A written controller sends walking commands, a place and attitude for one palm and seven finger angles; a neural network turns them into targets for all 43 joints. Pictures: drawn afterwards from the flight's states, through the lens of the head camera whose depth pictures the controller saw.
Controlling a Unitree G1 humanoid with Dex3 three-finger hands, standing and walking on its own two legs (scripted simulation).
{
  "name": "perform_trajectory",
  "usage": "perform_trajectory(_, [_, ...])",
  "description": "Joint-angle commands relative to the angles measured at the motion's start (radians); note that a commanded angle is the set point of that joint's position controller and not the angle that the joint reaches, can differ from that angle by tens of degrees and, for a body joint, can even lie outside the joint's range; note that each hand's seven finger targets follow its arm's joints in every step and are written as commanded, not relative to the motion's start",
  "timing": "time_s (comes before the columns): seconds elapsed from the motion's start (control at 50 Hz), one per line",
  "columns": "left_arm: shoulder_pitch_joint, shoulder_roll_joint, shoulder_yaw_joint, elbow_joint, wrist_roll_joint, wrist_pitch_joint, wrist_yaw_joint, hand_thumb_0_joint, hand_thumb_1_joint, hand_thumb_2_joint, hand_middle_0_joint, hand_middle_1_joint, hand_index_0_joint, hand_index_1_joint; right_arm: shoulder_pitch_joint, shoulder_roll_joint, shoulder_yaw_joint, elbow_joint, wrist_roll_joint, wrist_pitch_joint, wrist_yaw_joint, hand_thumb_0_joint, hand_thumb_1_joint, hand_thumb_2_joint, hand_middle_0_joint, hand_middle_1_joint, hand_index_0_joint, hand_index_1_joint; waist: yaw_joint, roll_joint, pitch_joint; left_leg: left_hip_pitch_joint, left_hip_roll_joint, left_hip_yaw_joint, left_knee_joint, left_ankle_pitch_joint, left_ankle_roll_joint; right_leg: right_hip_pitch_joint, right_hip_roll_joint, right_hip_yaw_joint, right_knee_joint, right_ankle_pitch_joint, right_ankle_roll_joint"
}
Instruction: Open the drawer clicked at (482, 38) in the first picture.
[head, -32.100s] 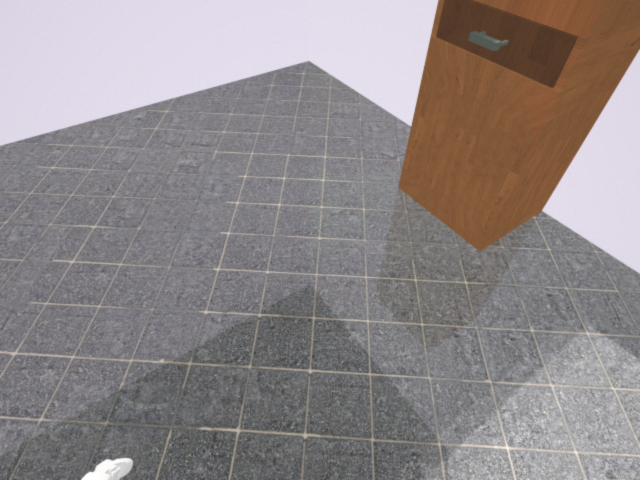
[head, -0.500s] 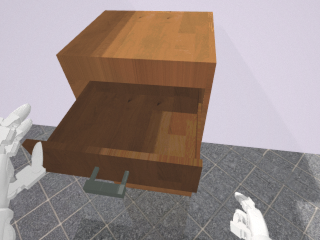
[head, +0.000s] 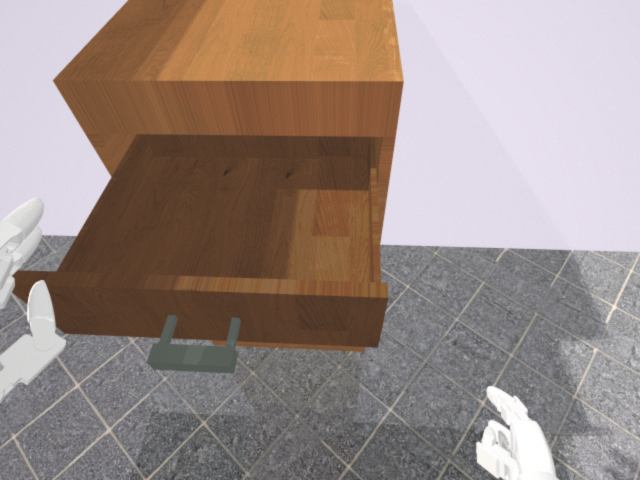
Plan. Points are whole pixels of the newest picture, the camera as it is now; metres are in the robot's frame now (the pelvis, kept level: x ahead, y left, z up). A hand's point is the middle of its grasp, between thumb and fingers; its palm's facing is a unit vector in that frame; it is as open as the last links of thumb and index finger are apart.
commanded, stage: step back with the hand held close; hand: left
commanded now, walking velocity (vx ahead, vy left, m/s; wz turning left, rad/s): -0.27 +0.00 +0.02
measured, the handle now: (198, 341) +0.28 +0.17 +0.02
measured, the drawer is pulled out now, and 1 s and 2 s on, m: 0.29 0.29 0.29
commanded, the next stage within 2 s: stop stepping back and stand still in 1.08 s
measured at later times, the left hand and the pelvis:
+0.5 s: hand out of the picture +0.12 +0.25 +0.19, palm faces +0.40 -0.79 -0.46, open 7.4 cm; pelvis -0.07 +0.01 -0.01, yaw +1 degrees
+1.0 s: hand out of the picture +0.06 +0.19 +0.20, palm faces +0.23 -0.79 -0.56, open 7.4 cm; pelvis -0.15 -0.03 +0.00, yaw -1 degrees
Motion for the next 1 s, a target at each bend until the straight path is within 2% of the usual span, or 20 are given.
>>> perform_trajectory(0.0, [0.066, 0.194, 0.192, -0.217, -0.019, -0.074, 0.040, 0.000, 0.900, 0.900, -0.200, -0.300, -0.200, -0.300, -0.110, -0.081, -0.040, -0.178, 0.008, -0.042, -0.011, 0.000, -0.900, -0.900, 0.200, 0.300, 0.200, 0.300, 0.013, -0.034, -0.229, 0.084, 0.105, -0.079, 0.008, 0.380, 0.023, 0.043, -0.133, 0.065, -0.008, 0.381, -0.009])
perform_trajectory(0.12, [0.064, 0.195, 0.200, -0.222, -0.021, -0.083, 0.056, 0.000, 0.900, 0.900, -0.200, -0.300, -0.200, -0.300, -0.102, -0.088, -0.043, -0.177, 0.005, -0.053, -0.016, 0.000, -0.900, -0.900, 0.200, 0.300, 0.200, 0.300, 0.017, 0.010, -0.188, -0.017, 0.139, -0.127, -0.057, 0.257, 0.035, 0.028, -0.100, 0.057, 0.029, 0.213, 0.005])
perform_trajectory(0.22, [0.023, 0.178, 0.172, -0.232, -0.015, -0.090, 0.066, 0.000, 0.900, 0.900, -0.200, -0.300, -0.200, -0.300, -0.086, -0.098, -0.038, -0.177, 0.004, -0.075, -0.014, 0.000, -0.900, -0.900, 0.200, 0.300, 0.200, 0.300, 0.015, 0.027, -0.142, -0.130, 0.152, -0.139, -0.098, 0.009, 0.048, 0.022, -0.094, 0.072, 0.054, 0.074, 0.007])
perform_trajectory(0.34, [-0.052, 0.179, 0.154, -0.251, -0.001, -0.105, 0.082, 0.000, 0.900, 0.900, -0.200, -0.300, -0.200, -0.300, -0.057, -0.098, -0.031, -0.175, -0.003, -0.101, -0.012, 0.000, -0.900, -0.900, 0.200, 0.300, 0.200, 0.300, 0.000, -0.060, -0.082, -0.154, 0.102, -0.124, -0.022, -0.244, 0.042, -0.110, -0.141, 0.163, -0.064, -0.152, -0.015])
perform_trajectory(0.38, [-0.061, 0.204, 0.168, -0.262, 0.002, -0.108, 0.092, 0.000, 0.900, 0.900, -0.200, -0.300, -0.200, -0.300, -0.046, -0.104, -0.037, -0.158, -0.005, -0.105, -0.014, 0.000, -0.900, -0.900, 0.200, 0.300, 0.200, 0.300, -0.003, -0.081, -0.095, -0.074, 0.077, -0.102, 0.062, -0.224, 0.029, -0.187, -0.174, 0.195, -0.123, -0.192, -0.039])
perform_trajectory(0.44, [-0.077, 0.181, 0.149, -0.269, 0.002, -0.112, 0.094, 0.000, 0.900, 0.900, -0.200, -0.300, -0.200, -0.300, -0.045, -0.094, -0.028, -0.151, -0.014, -0.112, -0.013, 0.000, -0.900, -0.900, 0.200, 0.300, 0.200, 0.300, -0.004, -0.078, -0.096, -0.037, 0.079, -0.109, 0.079, -0.176, 0.028, -0.214, -0.189, 0.172, -0.100, -0.123, -0.046])
perform_trajectory(0.48, [-0.061, 0.203, 0.179, -0.263, 0.006, -0.114, 0.100, 0.000, 0.900, 0.900, -0.200, -0.300, -0.200, -0.300, -0.061, -0.102, -0.029, -0.153, -0.018, -0.116, -0.015, 0.000, -0.900, -0.900, 0.200, 0.300, 0.200, 0.300, 0.001, 0.015, -0.106, -0.088, 0.139, -0.173, -0.050, -0.142, 0.046, -0.151, -0.125, 0.122, -0.003, -0.072, -0.017])
perform_trajectory(0.52, [-0.064, 0.189, 0.184, -0.282, 0.007, -0.126, 0.098, 0.000, 0.900, 0.900, -0.200, -0.300, -0.200, -0.300, -0.074, -0.095, -0.022, -0.172, -0.014, -0.125, -0.012, 0.000, -0.900, -0.900, 0.200, 0.300, 0.200, 0.300, 0.014, 0.145, -0.131, -0.268, 0.249, -0.260, -0.201, -0.157, 0.079, 0.022, -0.041, 0.032, 0.237, -0.078, 0.018])
perform_trajectory(0.56, [-0.062, 0.198, 0.207, -0.266, 0.016, -0.140, 0.095, 0.000, 0.900, 0.900, -0.200, -0.300, -0.200, -0.300, -0.072, -0.091, -0.028, -0.173, -0.020, -0.135, -0.009, 0.000, -0.900, -0.900, 0.200, 0.300, 0.200, 0.300, 0.019, 0.177, -0.126, -0.378, 0.306, -0.278, -0.269, -0.275, 0.111, 0.073, -0.020, 0.038, 0.411, -0.188, 0.023])
perform_trajectory(0.58, [-0.062, 0.213, 0.215, -0.268, 0.016, -0.138, 0.100, 0.000, 0.900, 0.900, -0.200, -0.300, -0.200, -0.300, -0.069, -0.086, -0.031, -0.164, -0.022, -0.139, -0.008, 0.000, -0.900, -0.900, 0.200, 0.300, 0.200, 0.300, 0.017, 0.185, -0.127, -0.325, 0.306, -0.274, -0.246, -0.177, 0.119, 0.020, -0.023, 0.049, 0.438, -0.201, 0.020])
perform_trajectory(0.62, [-0.071, 0.186, 0.183, -0.287, 0.007, -0.139, 0.090, 0.000, 0.900, 0.900, -0.200, -0.300, -0.200, -0.300, -0.043, -0.085, -0.030, -0.142, -0.029, -0.153, 0.003, 0.000, -0.900, -0.900, 0.200, 0.300, 0.200, 0.300, 0.020, 0.096, -0.143, -0.168, 0.305, -0.239, -0.146, 0.142, 0.123, -0.058, -0.030, 0.043, 0.367, -0.212, 0.020])
perform_trajectory(0.7, [-0.074, 0.169, 0.151, -0.287, -0.005, -0.130, 0.062, 0.000, 0.900, 0.900, -0.200, -0.300, -0.200, -0.300, -0.048, -0.098, -0.019, -0.116, -0.030, -0.172, 0.023, 0.000, -0.900, -0.900, 0.200, 0.300, 0.200, 0.300, 0.025, 0.140, -0.198, 0.043, 0.287, -0.204, -0.087, 0.424, 0.106, -0.076, -0.017, 0.007, 0.184, -0.145, 0.027])
perform_trajectory(0.8, [-0.046, 0.207, 0.192, -0.299, -0.023, -0.140, 0.029, 0.000, 0.900, 0.900, -0.200, -0.300, -0.200, -0.300, -0.079, -0.104, -0.013, -0.118, -0.022, -0.163, 0.037, 0.000, -0.900, -0.900, 0.200, 0.300, 0.200, 0.300, 0.042, 0.107, -0.284, 0.120, 0.237, -0.137, 0.015, 0.482, 0.065, 0.032, -0.038, -0.003, -0.057, 0.105, 0.011])
perform_trajectory(0.82, [-0.035, 0.200, 0.185, -0.307, -0.033, -0.136, 0.021, 0.000, 0.900, 0.900, -0.200, -0.300, -0.200, -0.300, -0.073, -0.096, -0.020, -0.129, -0.005, -0.159, 0.037, 0.000, -0.900, -0.900, 0.200, 0.300, 0.200, 0.300, 0.035, 0.001, -0.321, 0.133, 0.163, -0.061, 0.098, 0.407, 0.029, 0.048, -0.084, 0.015, -0.100, 0.265, -0.006])
perform_trajectory(0.84, [-0.004, 0.221, 0.203, -0.306, -0.046, -0.132, 0.018, 0.000, 0.900, 0.900, -0.200, -0.300, -0.200, -0.300, -0.079, -0.083, -0.029, -0.141, 0.017, -0.155, 0.033, 0.000, -0.900, -0.900, 0.200, 0.300, 0.200, 0.300, 0.024, -0.175, -0.327, 0.107, 0.066, 0.022, 0.234, 0.176, -0.014, 0.017, -0.209, 0.088, -0.133, 0.414, -0.051])
perform_trajectory(0.86, [0.021, 0.235, 0.213, -0.291, -0.049, -0.132, 0.021, 0.000, 0.900, 0.900, -0.200, -0.300, -0.200, -0.300, -0.096, -0.081, -0.037, -0.151, 0.037, -0.144, 0.024, 0.000, -0.900, -0.900, 0.200, 0.300, 0.200, 0.300, 0.016, -0.276, -0.285, 0.002, -0.016, 0.026, 0.439, -0.105, -0.033, -0.042, -0.347, 0.203, -0.151, 0.479, -0.122])
perform_trajectory(0.88, [0.053, 0.276, 0.267, -0.263, -0.053, -0.118, 0.036, 0.000, 0.900, 0.900, -0.200, -0.300, -0.200, -0.300, -0.120, -0.081, -0.042, -0.150, 0.043, -0.124, 0.017, 0.000, -0.900, -0.900, 0.200, 0.300, 0.200, 0.300, 0.038, -0.289, -0.266, -0.134, -0.049, -0.021, 0.661, -0.268, -0.031, -0.049, -0.410, 0.251, -0.158, 0.567, -0.171])
perform_trajectory(0.9, [0.081, 0.239, 0.240, -0.240, -0.053, -0.108, 0.038, 0.000, 0.900, 0.900, -0.200, -0.300, -0.200, -0.300, -0.130, -0.050, -0.025, -0.144, 0.027, -0.108, 0.012, 0.000, -0.900, -0.900, 0.200, 0.300, 0.200, 0.300, 0.027, -0.243, -0.220, -0.234, -0.038, -0.059, 0.757, -0.306, -0.035, -0.002, -0.410, 0.200, -0.127, 0.640, -0.189])
perform_trajectory(0.92, [0.080, 0.216, 0.232, -0.218, -0.038, -0.098, 0.038, 0.000, 0.900, 0.900, -0.200, -0.300, -0.200, -0.300, -0.147, -0.017, -0.007, -0.144, 0.010, -0.096, 0.005, 0.000, -0.900, -0.900, 0.200, 0.300, 0.200, 0.300, 0.011, -0.229, -0.179, -0.305, -0.015, -0.062, 0.708, -0.320, -0.044, 0.053, -0.388, 0.172, -0.089, 0.744, -0.183])
perform_trajectory(0.98, [0.025, 0.173, 0.181, -0.161, -0.003, -0.094, 0.063, 0.000, 0.900, 0.900, -0.200, -0.300, -0.200, -0.300, -0.201, -0.014, 0.018, -0.134, 0.001, -0.069, -0.027, 0.000, -0.900, -0.900, 0.200, 0.300, 0.200, 0.300, -0.013, -0.177, -0.068, -0.263, 0.021, -0.029, 0.232, -0.265, -0.043, 0.114, -0.264, 0.074, 0.024, 0.906, -0.099])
